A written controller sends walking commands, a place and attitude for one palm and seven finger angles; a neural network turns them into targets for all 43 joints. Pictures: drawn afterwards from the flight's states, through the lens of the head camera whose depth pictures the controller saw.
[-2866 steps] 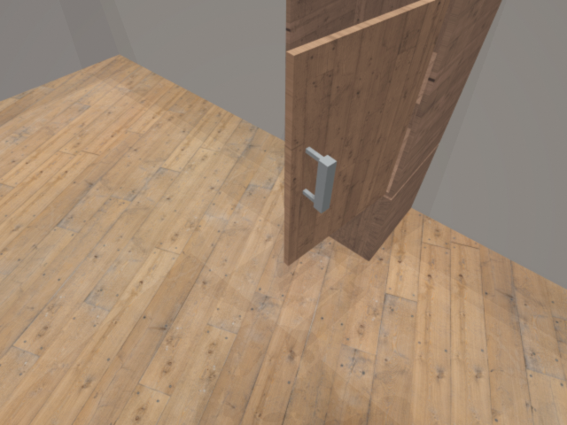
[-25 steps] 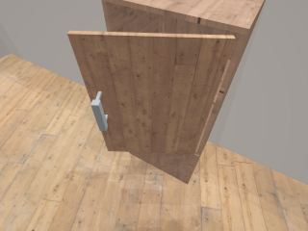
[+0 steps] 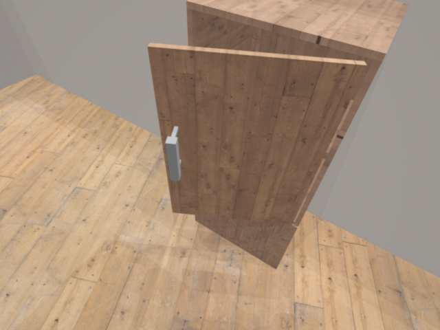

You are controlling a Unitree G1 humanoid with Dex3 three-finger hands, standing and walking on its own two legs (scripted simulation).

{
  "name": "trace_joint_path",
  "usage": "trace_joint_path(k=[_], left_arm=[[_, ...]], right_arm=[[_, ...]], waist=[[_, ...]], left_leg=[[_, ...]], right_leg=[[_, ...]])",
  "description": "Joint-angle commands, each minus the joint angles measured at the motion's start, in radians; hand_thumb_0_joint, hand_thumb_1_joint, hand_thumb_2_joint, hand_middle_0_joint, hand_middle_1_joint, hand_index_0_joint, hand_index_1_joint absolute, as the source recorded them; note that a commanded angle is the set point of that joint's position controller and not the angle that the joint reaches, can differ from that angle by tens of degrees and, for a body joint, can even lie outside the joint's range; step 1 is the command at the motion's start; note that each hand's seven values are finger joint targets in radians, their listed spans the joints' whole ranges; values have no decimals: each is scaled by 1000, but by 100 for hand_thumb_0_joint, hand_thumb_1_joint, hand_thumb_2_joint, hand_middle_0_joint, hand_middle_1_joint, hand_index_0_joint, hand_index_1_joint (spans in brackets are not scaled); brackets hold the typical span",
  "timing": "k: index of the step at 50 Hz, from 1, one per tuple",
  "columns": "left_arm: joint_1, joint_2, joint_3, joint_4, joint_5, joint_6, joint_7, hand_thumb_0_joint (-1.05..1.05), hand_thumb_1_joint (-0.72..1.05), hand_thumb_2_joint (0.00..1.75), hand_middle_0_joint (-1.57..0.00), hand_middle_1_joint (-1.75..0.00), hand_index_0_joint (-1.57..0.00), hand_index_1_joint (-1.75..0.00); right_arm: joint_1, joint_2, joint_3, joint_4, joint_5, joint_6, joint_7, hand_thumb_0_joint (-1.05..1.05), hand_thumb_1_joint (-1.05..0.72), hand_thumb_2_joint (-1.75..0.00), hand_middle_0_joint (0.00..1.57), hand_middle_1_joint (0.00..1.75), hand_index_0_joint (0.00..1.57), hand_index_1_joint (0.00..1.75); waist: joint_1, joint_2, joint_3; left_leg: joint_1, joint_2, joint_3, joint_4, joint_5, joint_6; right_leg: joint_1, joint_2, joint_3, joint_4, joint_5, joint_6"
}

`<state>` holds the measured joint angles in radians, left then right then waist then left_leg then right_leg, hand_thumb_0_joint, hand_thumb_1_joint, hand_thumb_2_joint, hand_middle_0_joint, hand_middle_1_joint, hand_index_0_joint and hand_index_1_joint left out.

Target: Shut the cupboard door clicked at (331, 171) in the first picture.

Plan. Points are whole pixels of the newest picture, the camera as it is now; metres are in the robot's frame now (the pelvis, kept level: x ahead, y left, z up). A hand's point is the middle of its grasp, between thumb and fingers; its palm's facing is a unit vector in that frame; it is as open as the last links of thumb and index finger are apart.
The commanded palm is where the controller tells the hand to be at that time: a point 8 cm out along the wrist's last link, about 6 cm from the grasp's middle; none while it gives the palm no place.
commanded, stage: shuffle to correct the standing spot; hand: left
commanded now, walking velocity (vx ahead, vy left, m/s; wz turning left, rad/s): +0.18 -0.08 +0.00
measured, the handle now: (175, 153) +0.53 +0.15 -0.01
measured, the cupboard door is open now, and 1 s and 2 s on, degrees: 28 28 28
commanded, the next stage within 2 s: come to a stop and stand still in 0.32 s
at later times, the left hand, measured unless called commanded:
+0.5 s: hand out of the picture +0.01 +0.13 -0.19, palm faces +0.02 -0.99 -0.12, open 7.4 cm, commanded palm none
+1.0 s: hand out of the picture +0.10 +0.20 -0.18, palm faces -0.02 -0.97 -0.26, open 7.4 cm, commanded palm none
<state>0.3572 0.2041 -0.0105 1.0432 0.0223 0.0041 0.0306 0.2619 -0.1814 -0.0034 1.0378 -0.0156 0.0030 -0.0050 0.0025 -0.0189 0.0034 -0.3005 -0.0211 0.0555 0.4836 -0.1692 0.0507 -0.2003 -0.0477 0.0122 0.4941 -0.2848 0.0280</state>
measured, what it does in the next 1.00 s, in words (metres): stands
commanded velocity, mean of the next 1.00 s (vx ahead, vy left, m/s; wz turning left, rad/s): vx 0.03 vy -0.01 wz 0.00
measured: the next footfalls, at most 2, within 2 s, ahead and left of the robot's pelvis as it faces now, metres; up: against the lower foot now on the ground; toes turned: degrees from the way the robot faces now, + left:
none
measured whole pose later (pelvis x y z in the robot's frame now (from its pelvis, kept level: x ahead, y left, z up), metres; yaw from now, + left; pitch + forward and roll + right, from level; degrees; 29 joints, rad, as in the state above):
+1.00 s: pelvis +0.03 +0.00 -0.01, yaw -2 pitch -2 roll -1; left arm 0.24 0.20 -0.01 0.96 0.01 0.00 0.05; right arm 0.20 -0.19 -0.02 0.93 -0.01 0.00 -0.02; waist -0.01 0.01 0.05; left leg -0.31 0.00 0.10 0.64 -0.30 0.07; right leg -0.20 -0.05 0.00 0.62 -0.39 0.01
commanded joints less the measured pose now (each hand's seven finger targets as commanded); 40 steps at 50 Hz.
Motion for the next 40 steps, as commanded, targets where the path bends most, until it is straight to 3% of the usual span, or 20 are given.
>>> trace_joint_path(k=[1,6,13,15,17,20,21,22,23,24,25,26,27,28,29,31,34,38,40], left_arm=[[106,53,16,-13,8,-12,-3,0,90,90,-20,-30,-20,-30],[125,45,22,0,2,-20,-11,0,90,90,-20,-30,-20,-30],[146,47,30,11,0,-31,-10,0,90,90,-20,-30,-20,-30],[147,39,33,13,0,-32,-9,0,90,90,-20,-30,-20,-30],[152,26,33,14,-1,-35,-10,0,90,90,-20,-30,-20,-30],[149,-3,33,10,5,-43,-12,0,90,90,-20,-30,-20,-30],[145,-12,32,7,6,-45,-12,0,90,90,-20,-30,-20,-30],[137,-22,30,6,6,-48,-12,0,90,90,-20,-30,-20,-30],[143,-31,29,13,3,-50,-9,0,90,90,-20,-30,-20,-30],[163,-28,30,26,1,-53,-3,0,90,90,-20,-30,-20,-30],[187,-5,35,40,0,-56,5,0,90,90,-20,-30,-20,-30],[216,27,40,52,-2,-56,13,0,90,90,-20,-30,-20,-30],[211,49,42,55,-4,-56,20,0,90,90,-20,-30,-20,-30],[190,56,39,49,-8,-55,24,0,90,90,-20,-30,-20,-30],[161,61,34,34,-9,-52,27,0,90,90,-20,-30,-20,-30],[110,74,38,0,-12,-42,29,0,90,90,-20,-30,-20,-30],[57,65,44,-34,-10,-26,29,0,90,90,-20,-30,-20,-30],[22,65,51,-65,-8,-12,26,0,90,90,-20,-30,-20,-30],[21,65,49,-75,-5,-11,25,0,90,90,-20,-30,-20,-30]], right_arm=[[17,-139,-37,-41,-5,-6,-4,0,-90,-90,20,30,20,30],[28,-118,-37,-30,-5,-13,-6,0,-90,-90,20,30,20,30],[44,-79,-37,-23,-1,-30,-5,0,-90,-90,20,30,20,30],[55,-71,-36,-19,-1,-34,-6,0,-90,-90,20,30,20,30],[75,-74,-38,-12,-1,-42,-9,0,-90,-90,20,30,20,30],[121,-107,-48,6,0,-52,-17,0,-90,-90,20,30,20,30],[129,-114,-52,9,-1,-53,-21,0,-90,-90,20,30,20,30],[126,-112,-50,9,-1,-51,-24,0,-90,-90,20,30,20,30],[109,-99,-44,9,0,-50,-27,0,-90,-90,20,30,20,30],[91,-71,-34,9,4,-53,-32,0,-90,-90,20,30,20,30],[71,-49,-27,6,7,-57,-34,0,-90,-90,20,30,20,30],[55,-30,-19,0,7,-59,-34,0,-90,-90,20,30,20,30],[52,-23,-15,-1,11,-56,-34,0,-90,-90,20,30,20,30],[40,-21,-14,3,13,-49,-36,0,-90,-90,20,30,20,30],[46,-25,-16,9,15,-44,-38,0,-90,-90,20,30,20,30],[60,-41,-27,17,14,-33,-43,0,-90,-90,20,30,20,30],[65,-62,-41,10,9,-21,-45,0,-90,-90,20,30,20,30],[35,-75,-47,-24,5,-12,-39,0,-90,-90,20,30,20,30],[19,-75,-44,-37,5,-13,-35,0,-90,-90,20,30,20,30]], waist=[[12,35,81],[5,34,103],[1,-25,136],[-3,-11,155],[-9,19,126],[-12,133,77],[-10,150,63],[-5,139,56],[9,114,46],[23,41,41],[28,-36,25],[31,-107,-8],[23,-117,-41],[18,-125,-41],[9,-107,-35],[-2,-45,-34],[-4,6,-16],[1,33,-17],[7,0,-25]], left_leg=[[-45,143,-196,-210,-482,8],[-33,128,-168,-156,-430,12],[-58,92,-117,-35,-355,5],[-55,95,-114,-27,-330,9],[-9,118,-139,-47,-297,21],[91,223,-258,-126,-197,83],[129,250,-290,-129,-135,106],[136,257,-280,-107,-26,114],[114,234,-220,-59,130,99],[69,186,-146,18,291,70],[11,129,-63,105,329,23],[-41,89,-5,145,259,-12],[-61,69,15,138,189,-31],[-43,65,17,115,155,-40],[-13,64,16,83,199,-40],[75,78,12,74,357,-31],[149,111,-6,82,516,-13],[130,127,-44,45,435,-2],[123,125,-53,33,381,-3]], right_leg=[[-78,8,12,-66,-223,-56],[-116,4,49,-74,-222,-78],[-145,-36,129,-122,-275,-108],[-155,-30,116,-102,-244,-109],[-158,-11,81,-52,-179,-103],[-187,40,-38,107,-56,-74],[-208,46,-63,133,-62,-67],[-193,46,-72,110,-62,-64],[-126,35,-71,50,-4,-62],[-31,11,-33,-4,151,-65],[61,-49,36,-12,419,-73],[157,-102,67,4,750,-79],[220,-134,62,36,979,-80],[214,-138,53,50,1080,-72],[194,-130,35,64,1100,-62],[118,-108,24,80,1003,-43],[32,-82,18,59,743,-37],[28,-77,26,26,505,-50],[36,-80,32,7,465,-54]])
